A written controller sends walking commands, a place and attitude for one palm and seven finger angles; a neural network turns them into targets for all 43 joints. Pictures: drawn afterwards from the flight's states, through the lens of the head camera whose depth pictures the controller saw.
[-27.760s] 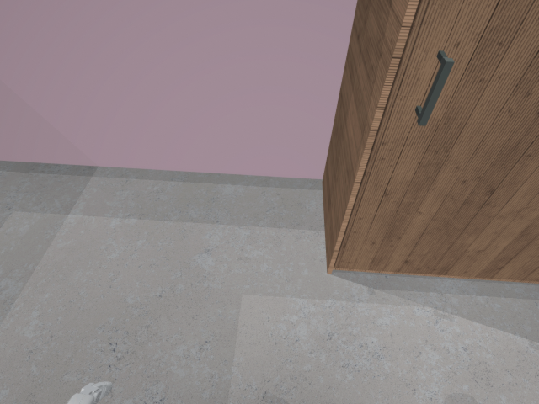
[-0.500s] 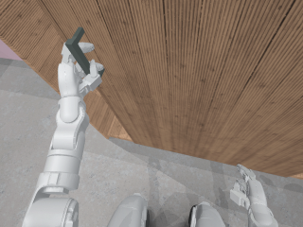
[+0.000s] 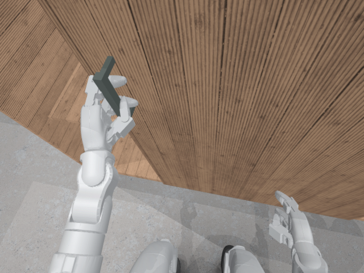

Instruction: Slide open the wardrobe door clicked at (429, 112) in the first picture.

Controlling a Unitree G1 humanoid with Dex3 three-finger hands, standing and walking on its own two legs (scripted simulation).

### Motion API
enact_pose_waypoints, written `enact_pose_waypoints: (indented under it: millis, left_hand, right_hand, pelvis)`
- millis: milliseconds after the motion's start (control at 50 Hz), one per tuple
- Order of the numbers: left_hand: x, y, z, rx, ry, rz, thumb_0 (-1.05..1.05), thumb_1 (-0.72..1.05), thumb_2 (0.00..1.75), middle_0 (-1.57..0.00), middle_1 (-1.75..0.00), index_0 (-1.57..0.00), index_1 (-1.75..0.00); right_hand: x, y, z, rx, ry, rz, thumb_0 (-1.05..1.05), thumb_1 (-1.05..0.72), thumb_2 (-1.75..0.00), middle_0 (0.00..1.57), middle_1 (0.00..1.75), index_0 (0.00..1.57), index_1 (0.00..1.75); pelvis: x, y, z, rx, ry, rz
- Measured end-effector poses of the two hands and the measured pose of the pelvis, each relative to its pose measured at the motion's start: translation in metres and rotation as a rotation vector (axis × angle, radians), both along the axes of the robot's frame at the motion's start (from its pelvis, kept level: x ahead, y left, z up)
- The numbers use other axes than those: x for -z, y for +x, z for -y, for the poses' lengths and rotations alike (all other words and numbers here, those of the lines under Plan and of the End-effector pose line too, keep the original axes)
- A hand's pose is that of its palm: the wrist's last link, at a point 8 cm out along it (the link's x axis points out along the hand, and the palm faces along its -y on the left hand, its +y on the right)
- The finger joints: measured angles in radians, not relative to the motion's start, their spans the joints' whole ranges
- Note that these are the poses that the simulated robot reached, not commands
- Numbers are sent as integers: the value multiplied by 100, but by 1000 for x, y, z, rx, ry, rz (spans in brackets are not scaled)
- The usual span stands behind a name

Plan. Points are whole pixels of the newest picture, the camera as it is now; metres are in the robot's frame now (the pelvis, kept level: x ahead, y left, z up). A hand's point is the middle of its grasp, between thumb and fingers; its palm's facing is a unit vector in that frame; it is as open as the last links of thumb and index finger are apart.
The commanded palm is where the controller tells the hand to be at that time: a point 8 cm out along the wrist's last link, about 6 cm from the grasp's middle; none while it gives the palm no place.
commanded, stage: step sideways, sliding the door along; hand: left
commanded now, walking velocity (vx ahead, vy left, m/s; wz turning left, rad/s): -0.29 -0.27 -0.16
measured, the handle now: (119, 95) +0.41 +0.17 +0.12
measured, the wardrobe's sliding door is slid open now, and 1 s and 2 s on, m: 0.44 0.55 0.55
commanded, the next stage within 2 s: stop walking and hold the door there in 0.70 s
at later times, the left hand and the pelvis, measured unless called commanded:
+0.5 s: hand (192, 123) +0.36 +0.02 +0.11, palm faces +0.39 -0.91 -0.10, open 6.3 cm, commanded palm +0.31 -0.01 +0.12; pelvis -0.03 -0.18 +0.00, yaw -5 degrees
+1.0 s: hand (185, 125) +0.36 +0.03 +0.11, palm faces +0.49 -0.80 -0.36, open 6.3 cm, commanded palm +0.31 +0.06 +0.09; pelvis +0.00 -0.30 -0.01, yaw -9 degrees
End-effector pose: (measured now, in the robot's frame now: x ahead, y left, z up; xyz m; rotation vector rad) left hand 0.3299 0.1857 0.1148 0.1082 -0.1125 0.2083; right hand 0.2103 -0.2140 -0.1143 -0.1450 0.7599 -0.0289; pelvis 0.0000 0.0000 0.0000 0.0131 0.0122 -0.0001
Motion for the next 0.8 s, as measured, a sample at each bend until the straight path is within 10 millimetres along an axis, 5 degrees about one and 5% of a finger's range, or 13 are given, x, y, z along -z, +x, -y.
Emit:
enact_pose_waypoints:
  millis: [220,400,540,640,800]
  left_hand:
    - [1,-6,97,226,-35,26,1,81,85,-39,-140,-25,-137]
    - [-1,-11,113,-72,0,13,1,82,87,-42,-140,-18,-135]
    - [-3,-13,124,-211,-14,-29,0,83,87,-35,-133,-9,-136]
    - [1,-14,123,-190,-22,38,1,84,87,-35,-135,-9,-134]
    - [-2,-15,126,-240,-61,-6,2,84,87,-28,-138,-13,-130]
  right_hand:
    - [-32,-47,64,5,-57,-37,1,-90,-90,20,30,20,30]
    - [-9,-70,155,47,9,-15,1,-90,-90,20,30,20,30]
    - [-4,-85,226,127,-89,-91,1,-90,-90,20,30,20,30]
    - [-10,-97,247,136,-168,-147,1,-91,-90,20,30,20,30]
    - [-45,-91,250,42,-126,-160,1,-90,-90,20,30,20,30]
  pelvis:
    - [-7,-15,63,73,-65,28]
    - [12,-22,159,94,-61,39]
    - [0,-35,184,78,-14,-12]
    - [6,-40,197,57,-47,2]
    - [-18,-27,234,85,-135,12]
